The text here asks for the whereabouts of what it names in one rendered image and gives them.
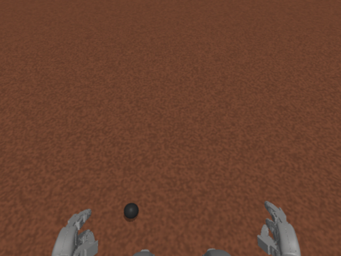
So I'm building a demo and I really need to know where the right robot hand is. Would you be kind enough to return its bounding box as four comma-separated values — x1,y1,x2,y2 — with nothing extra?
257,201,301,256

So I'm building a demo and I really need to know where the left robot hand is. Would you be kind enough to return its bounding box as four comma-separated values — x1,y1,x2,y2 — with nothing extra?
51,209,98,256

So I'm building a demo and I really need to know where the ball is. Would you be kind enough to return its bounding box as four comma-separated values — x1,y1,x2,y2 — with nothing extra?
124,203,139,219

